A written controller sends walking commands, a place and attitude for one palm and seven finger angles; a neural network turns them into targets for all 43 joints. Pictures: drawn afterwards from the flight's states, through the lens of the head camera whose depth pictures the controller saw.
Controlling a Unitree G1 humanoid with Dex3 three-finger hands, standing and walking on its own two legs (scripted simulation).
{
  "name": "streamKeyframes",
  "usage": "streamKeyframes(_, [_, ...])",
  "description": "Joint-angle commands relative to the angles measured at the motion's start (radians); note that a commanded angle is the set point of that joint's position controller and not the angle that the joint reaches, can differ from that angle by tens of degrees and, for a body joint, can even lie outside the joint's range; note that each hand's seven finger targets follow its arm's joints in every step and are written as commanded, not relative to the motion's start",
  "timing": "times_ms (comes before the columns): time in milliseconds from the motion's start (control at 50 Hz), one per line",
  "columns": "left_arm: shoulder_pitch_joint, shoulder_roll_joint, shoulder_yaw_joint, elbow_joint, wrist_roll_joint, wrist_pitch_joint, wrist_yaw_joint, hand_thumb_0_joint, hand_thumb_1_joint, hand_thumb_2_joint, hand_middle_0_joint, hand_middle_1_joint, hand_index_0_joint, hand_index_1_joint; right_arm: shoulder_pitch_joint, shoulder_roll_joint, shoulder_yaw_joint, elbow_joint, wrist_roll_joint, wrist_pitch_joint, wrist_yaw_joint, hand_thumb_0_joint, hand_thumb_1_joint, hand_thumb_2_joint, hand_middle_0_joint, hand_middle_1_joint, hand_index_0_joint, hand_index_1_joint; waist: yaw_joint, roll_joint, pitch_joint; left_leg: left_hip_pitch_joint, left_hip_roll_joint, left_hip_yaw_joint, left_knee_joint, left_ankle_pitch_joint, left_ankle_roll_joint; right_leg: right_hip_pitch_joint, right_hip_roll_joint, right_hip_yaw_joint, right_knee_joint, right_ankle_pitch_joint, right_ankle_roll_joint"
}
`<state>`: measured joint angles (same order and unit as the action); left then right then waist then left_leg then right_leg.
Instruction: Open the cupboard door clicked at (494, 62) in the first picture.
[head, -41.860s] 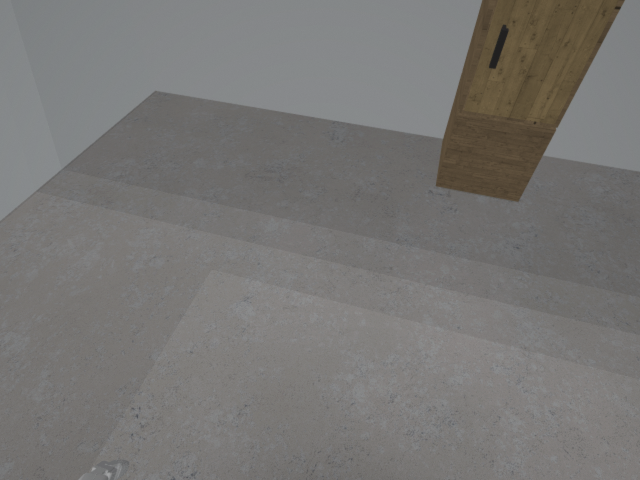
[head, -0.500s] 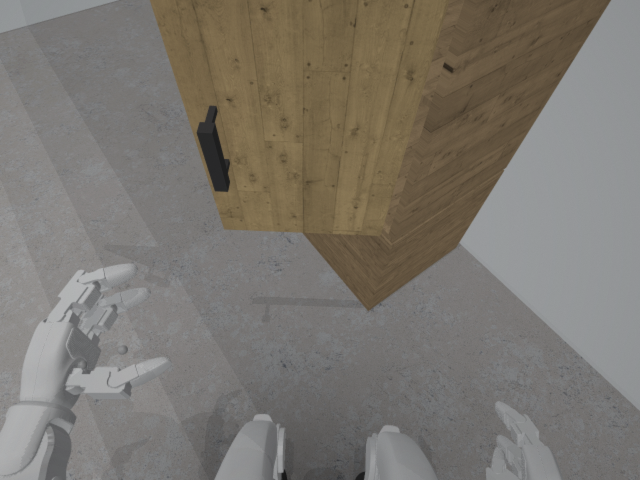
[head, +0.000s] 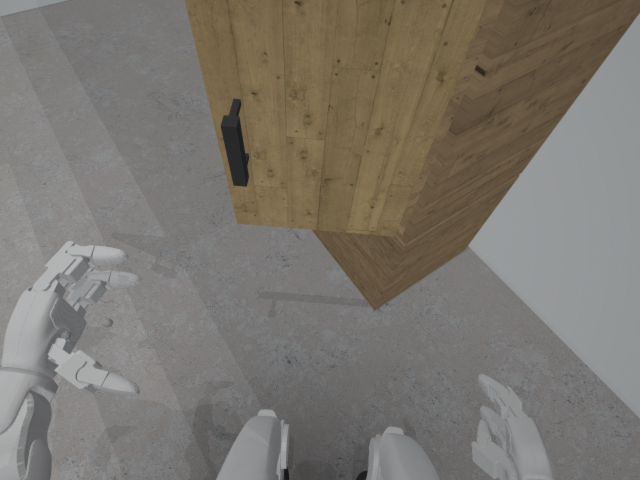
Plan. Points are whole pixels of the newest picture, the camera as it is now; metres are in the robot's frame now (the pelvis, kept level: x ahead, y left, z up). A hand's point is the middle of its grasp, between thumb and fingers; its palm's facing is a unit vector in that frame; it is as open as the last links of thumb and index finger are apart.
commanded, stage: raise the hand with hooked fingers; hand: left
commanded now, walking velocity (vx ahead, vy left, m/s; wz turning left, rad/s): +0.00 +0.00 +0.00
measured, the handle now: (238, 144) +0.57 +0.18 +0.02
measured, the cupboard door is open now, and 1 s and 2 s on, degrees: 52 52 52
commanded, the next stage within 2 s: move the hooked fingers beside the handle in 0.68 s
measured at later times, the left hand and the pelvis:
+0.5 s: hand (114, 306) +0.29 +0.26 +0.04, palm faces +0.00 -1.00 -0.05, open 14.0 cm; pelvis +0.00 -0.01 +0.00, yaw -1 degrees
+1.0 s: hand (125, 283) +0.32 +0.26 +0.04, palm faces +0.00 -1.00 -0.04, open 14.0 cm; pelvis +0.00 -0.01 -0.01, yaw +0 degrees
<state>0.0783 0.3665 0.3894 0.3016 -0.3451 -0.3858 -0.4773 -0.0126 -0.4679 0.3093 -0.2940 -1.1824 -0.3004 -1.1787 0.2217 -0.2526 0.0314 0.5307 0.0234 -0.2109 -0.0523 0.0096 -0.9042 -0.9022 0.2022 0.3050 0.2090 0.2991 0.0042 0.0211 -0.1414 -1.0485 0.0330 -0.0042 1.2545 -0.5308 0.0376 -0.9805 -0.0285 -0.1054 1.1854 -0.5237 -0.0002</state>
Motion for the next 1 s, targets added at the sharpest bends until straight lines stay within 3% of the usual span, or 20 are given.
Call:
streamKeyframes(0, [-0.144, 0.222, 0.107, -0.158, -0.038, -0.055, -0.019, 0.0, -0.5, 0.3, -0.3, -1.2, -0.3, -1.2, 0.024, -0.181, -0.08, -0.117, 0.01, -0.041, -0.023, 0.0, -0.9, -0.9, 0.2, 0.3, 0.2, 0.3, -0.009, 0.084, -0.294, 0.289, -0.02, -0.07, -0.231, 0.232, -0.031, 0.085, 0.055, 0.027, -0.146, 0.131, -0.031])
streamKeyframes(160, [-0.19, 0.292, 0.163, -0.119, -0.053, -0.063, -0.049, 0.0, -0.5, 0.3, -0.3, -1.2, -0.3, -1.2, 0.042, -0.187, -0.081, -0.103, 0.011, -0.042, -0.026, 0.0, -0.9, -0.9, 0.2, 0.3, 0.2, 0.3, -0.002, 0.099, -0.344, 0.298, -0.018, -0.06, -0.212, 0.298, -0.028, 0.113, 0.053, 0.039, -0.142, 0.174, -0.032])
streamKeyframes(180, [-0.174, 0.262, 0.141, -0.105, -0.058, -0.063, -0.055, 0.0, -0.5, 0.3, -0.3, -1.2, -0.3, -1.2, 0.041, -0.184, -0.081, -0.102, 0.014, -0.042, -0.024, 0.0, -0.9, -0.9, 0.2, 0.3, 0.2, 0.3, -0.004, 0.092, -0.327, 0.297, -0.019, -0.059, -0.215, 0.289, -0.027, 0.106, 0.054, 0.038, -0.147, 0.169, -0.032])
streamKeyframes(240, [-0.152, 0.253, 0.14, -0.064, -0.067, -0.053, -0.065, 0.0, -0.5, 0.3, -0.3, -1.2, -0.3, -1.2, 0.048, -0.189, -0.083, -0.106, 0.016, -0.039, -0.02, 0.0, -0.9, -0.9, 0.2, 0.3, 0.2, 0.3, -0.009, 0.043, -0.312, 0.254, -0.02, -0.049, -0.206, 0.267, -0.02, 0.12, 0.057, 0.045, -0.154, 0.164, -0.027])
streamKeyframes(320, [-0.174, 0.268, 0.145, -0.084, -0.064, -0.053, -0.058, 0.0, -0.5, 0.3, -0.3, -1.2, -0.3, -1.2, 0.052, -0.19, -0.086, -0.114, 0.016, -0.036, -0.021, 0.0, -0.9, -0.9, 0.2, 0.3, 0.2, 0.3, -0.011, 0.053, -0.308, 0.239, -0.021, -0.044, -0.202, 0.248, -0.015, 0.121, 0.057, 0.052, -0.154, 0.15, -0.029])
streamKeyframes(360, [-0.18, 0.279, 0.147, -0.112, -0.055, -0.063, -0.051, 0.0, -0.5, 0.3, -0.3, -1.2, -0.3, -1.2, 0.049, -0.188, -0.084, -0.115, 0.016, -0.034, -0.019, 0.0, -0.9, -0.9, 0.2, 0.3, 0.2, 0.3, -0.005, 0.098, -0.316, 0.261, -0.02, -0.044, -0.213, 0.249, -0.019, 0.119, 0.053, 0.052, -0.155, 0.147, -0.03])
streamKeyframes(400, [-0.174, 0.278, 0.153, -0.118, -0.053, -0.071, -0.039, 0.0, -0.5, 0.3, -0.3, -1.2, -0.3, -1.2, 0.047, -0.186, -0.085, -0.114, 0.015, -0.034, -0.019, 0.0, -0.9, -0.9, 0.2, 0.3, 0.2, 0.3, -0.007, 0.075, -0.312, 0.26, -0.02, -0.047, -0.215, 0.239, -0.018, 0.117, 0.054, 0.05, -0.156, 0.139, -0.028])
streamKeyframes(440, [-0.178, 0.294, 0.167, -0.124, -0.054, -0.078, -0.039, 0.0, -0.5, 0.3, -0.3, -1.2, -0.3, -1.2, 0.05, -0.185, -0.083, -0.114, 0.012, -0.032, -0.02, 0.0, -0.9, -0.9, 0.2, 0.3, 0.2, 0.3, -0.005, 0.093, -0.332, 0.262, -0.02, -0.043, -0.206, 0.254, -0.018, 0.122, 0.055, 0.055, -0.15, 0.153, -0.029])
streamKeyframes(600, [-0.176, 0.266, 0.142, -0.11, -0.056, -0.068, -0.048, 0.0, -0.5, 0.3, -0.3, -1.2, -0.3, -1.2, 0.046, -0.184, -0.082, -0.113, 0.016, -0.03, -0.021, 0.0, -0.9, -0.9, 0.2, 0.3, 0.2, 0.3, -0.013, 0.093, -0.323, 0.254, -0.021, -0.039, -0.198, 0.255, -0.016, 0.125, 0.052, 0.058, -0.154, 0.168, -0.025])
streamKeyframes(680, [-0.179, 0.265, 0.145, -0.103, -0.063, -0.067, -0.057, 0.0, -0.5, 0.3, -0.3, -1.2, -0.3, -1.2, 0.048, -0.184, -0.082, -0.112, 0.016, -0.029, -0.023, 0.0, -0.9, -0.9, 0.2, 0.3, 0.2, 0.3, -0.015, 0.059, -0.332, 0.247, -0.021, -0.038, -0.186, 0.272, -0.014, 0.136, 0.055, 0.059, -0.149, 0.191, -0.024])
streamKeyframes(760, [-0.187, 0.27, 0.146, -0.104, -0.059, -0.063, -0.056, 0.0, -0.5, 0.3, -0.3, -1.2, -0.3, -1.2, 0.044, -0.182, -0.081, -0.115, 0.016, -0.027, -0.022, 0.0, -0.9, -0.9, 0.2, 0.3, 0.2, 0.3, -0.011, 0.077, -0.329, 0.255, -0.021, -0.038, -0.189, 0.273, -0.016, 0.13, 0.055, 0.057, -0.146, 0.19, -0.026])
streamKeyframes(800, [-0.261, 0.252, 0.118, -0.089, -0.051, -0.061, -0.051, 0.0, -0.5, 0.3, -0.3, -1.2, -0.3, -1.2, 0.043, -0.183, -0.077, -0.107, 0.015, -0.026, -0.025, 0.0, -0.9, -0.9, 0.2, 0.3, 0.2, 0.3, -0.03, 0.072, -0.306, 0.238, -0.02, -0.042, -0.186, 0.238, -0.015, 0.102, 0.054, 0.056, -0.148, 0.159, -0.024])
streamKeyframes(820, [-0.306, 0.265, 0.127, -0.067, -0.055, -0.062, -0.052, 0.0, -0.5, 0.3, -0.3, -1.2, -0.3, -1.2, 0.051, -0.186, -0.076, -0.1, 0.014, -0.026, -0.031, 0.0, -0.9, -0.9, 0.2, 0.3, 0.2, 0.3, -0.042, 0.044, -0.295, 0.22, -0.018, -0.042, -0.169, 0.232, -0.012, 0.09, 0.06, 0.059, -0.143, 0.154, -0.026])
streamKeyframes(840, [-0.327, 0.289, 0.145, -0.035, -0.045, -0.06, -0.051, 0.0, -0.5, 0.3, -0.3, -1.2, -0.3, -1.2, 0.053, -0.19, -0.076, -0.092, 0.015, -0.023, -0.034, 0.0, -0.9, -0.9, 0.2, 0.3, 0.2, 0.3, -0.037, 0.043, -0.298, 0.21, -0.017, -0.039, -0.169, 0.214, -0.013, 0.089, 0.057, 0.065, -0.146, 0.138, -0.025])
streamKeyframes(860, [-0.386, 0.282, 0.123, -0.038, -0.036, -0.064, -0.05, 0.0, -0.5, 0.3, -0.3, -1.2, -0.3, -1.2, 0.049, -0.189, -0.073, -0.09, 0.015, -0.023, -0.036, 0.0, -0.9, -0.9, 0.2, 0.3, 0.2, 0.3, -0.044, 0.077, -0.293, 0.215, -0.018, -0.042, -0.171, 0.201, -0.013, 0.071, 0.054, 0.065, -0.144, 0.126, -0.026])
streamKeyframes(880, [-0.419, 0.278, 0.112, -0.046, -0.03, -0.068, -0.048, 0.0, -0.5, 0.3, -0.3, -1.2, -0.3, -1.2, 0.045, -0.187, -0.073, -0.085, 0.013, -0.026, -0.037, 0.0, -0.9, -0.9, 0.2, 0.3, 0.2, 0.3, -0.039, 0.102, -0.316, 0.232, -0.019, -0.044, -0.175, 0.201, -0.016, 0.074, 0.051, 0.064, -0.141, 0.124, -0.028])
streamKeyframes(960, [-0.418, 0.283, 0.1, -0.041, -0.017, -0.053, -0.047, 0.0, -0.5, 0.3, -0.3, -1.2, -0.3, -1.2, 0.059, -0.19, -0.076, -0.083, 0.013, -0.02, -0.034, 0.0, -0.9, -0.9, 0.2, 0.3, 0.2, 0.3, -0.027, 0.113, -0.389, 0.295, -0.014, -0.051, -0.181, 0.293, -0.019, 0.095, 0.049, 0.058, -0.134, 0.196, -0.03])
streamKeyframes(980, [-0.392, 0.295, 0.12, -0.006, -0.015, -0.043, -0.042, 0.0, -0.5, 0.3, -0.3, -1.2, -0.3, -1.2, 0.062, -0.19, -0.076, -0.082, 0.013, -0.015, -0.031, 0.0, -0.9, -0.9, 0.2, 0.3, 0.2, 0.3, -0.02, 0.095, -0.382, 0.291, -0.013, -0.05, -0.186, 0.302, -0.02, 0.103, 0.05, 0.054, -0.136, 0.203, -0.03])
